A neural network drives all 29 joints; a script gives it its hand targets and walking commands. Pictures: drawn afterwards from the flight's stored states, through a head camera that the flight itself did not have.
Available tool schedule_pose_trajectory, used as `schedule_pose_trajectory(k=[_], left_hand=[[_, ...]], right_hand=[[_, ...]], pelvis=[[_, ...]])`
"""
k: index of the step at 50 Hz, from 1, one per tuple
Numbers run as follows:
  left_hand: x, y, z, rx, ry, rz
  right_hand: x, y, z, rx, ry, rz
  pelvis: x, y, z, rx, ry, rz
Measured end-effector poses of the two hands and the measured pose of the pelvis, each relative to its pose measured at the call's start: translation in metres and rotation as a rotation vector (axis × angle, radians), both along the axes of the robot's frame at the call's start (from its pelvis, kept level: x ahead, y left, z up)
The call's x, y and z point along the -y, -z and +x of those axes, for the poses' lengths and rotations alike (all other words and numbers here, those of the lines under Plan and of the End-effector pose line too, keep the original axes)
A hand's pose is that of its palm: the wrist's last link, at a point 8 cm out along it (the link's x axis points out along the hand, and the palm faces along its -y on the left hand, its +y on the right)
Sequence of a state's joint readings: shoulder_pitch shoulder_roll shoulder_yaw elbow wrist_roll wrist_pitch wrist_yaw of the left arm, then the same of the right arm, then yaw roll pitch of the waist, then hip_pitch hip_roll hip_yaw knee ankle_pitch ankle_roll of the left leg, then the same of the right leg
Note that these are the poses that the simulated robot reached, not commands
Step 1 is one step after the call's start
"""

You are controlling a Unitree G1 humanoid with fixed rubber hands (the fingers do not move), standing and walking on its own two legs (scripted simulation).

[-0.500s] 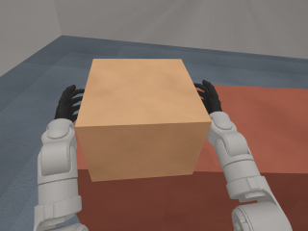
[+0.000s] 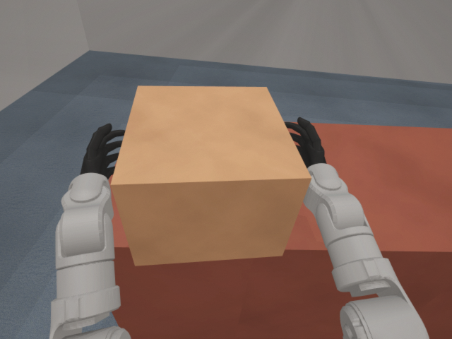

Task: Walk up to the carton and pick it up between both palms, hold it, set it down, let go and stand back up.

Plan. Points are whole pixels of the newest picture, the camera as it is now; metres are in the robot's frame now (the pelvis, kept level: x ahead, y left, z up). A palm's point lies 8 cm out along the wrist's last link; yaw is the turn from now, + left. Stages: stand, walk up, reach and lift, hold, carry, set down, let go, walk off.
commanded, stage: hold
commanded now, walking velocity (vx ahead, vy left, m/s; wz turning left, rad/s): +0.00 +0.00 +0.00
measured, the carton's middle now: (207, 167) +0.41 +0.01 +0.13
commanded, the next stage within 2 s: set down in 0.08 s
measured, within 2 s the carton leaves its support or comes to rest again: neither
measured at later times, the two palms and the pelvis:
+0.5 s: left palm (87, 165) +0.37 +0.20 +0.18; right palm (295, 159) +0.38 -0.15 +0.17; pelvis +0.02 +0.00 +0.00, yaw +1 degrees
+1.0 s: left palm (107, 174) +0.40 +0.19 +0.13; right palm (294, 164) +0.41 -0.17 +0.14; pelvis +0.03 +0.00 +0.00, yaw +1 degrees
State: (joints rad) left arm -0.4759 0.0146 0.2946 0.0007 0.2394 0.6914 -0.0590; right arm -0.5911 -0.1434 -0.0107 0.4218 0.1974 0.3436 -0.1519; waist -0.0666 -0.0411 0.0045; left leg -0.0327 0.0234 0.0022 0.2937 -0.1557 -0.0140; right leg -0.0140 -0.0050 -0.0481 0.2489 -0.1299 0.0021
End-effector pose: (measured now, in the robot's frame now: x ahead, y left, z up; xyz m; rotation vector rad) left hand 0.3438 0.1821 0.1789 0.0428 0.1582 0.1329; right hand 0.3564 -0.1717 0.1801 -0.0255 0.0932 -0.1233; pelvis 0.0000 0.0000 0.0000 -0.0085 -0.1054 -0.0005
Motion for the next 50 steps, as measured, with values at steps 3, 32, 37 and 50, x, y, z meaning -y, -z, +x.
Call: schedule_pose_trajectory(k=[3,32,37,50], left_hand=[[0.000,0.003,0.001,-0.011,0.001,-0.009],[-0.016,0.037,0.032,0.041,0.009,0.024],[-0.006,0.047,0.037,0.046,0.012,0.027],[-0.004,0.047,0.052,0.014,0.012,0.016]], right_hand=[[0.000,0.001,0.000,-0.011,0.002,-0.004],[-0.016,0.045,0.030,0.056,0.002,-0.058],[-0.007,0.051,0.034,0.066,0.006,-0.067],[-0.004,0.045,0.049,0.039,0.006,-0.070]], pelvis=[[0.001,0.000,0.000,-0.001,0.001,0.001],[-0.004,0.001,0.023,0.014,-0.024,-0.002],[-0.003,0.000,0.026,-0.021,-0.022,-0.007],[0.004,0.000,0.029,-0.043,-0.021,0.001]])
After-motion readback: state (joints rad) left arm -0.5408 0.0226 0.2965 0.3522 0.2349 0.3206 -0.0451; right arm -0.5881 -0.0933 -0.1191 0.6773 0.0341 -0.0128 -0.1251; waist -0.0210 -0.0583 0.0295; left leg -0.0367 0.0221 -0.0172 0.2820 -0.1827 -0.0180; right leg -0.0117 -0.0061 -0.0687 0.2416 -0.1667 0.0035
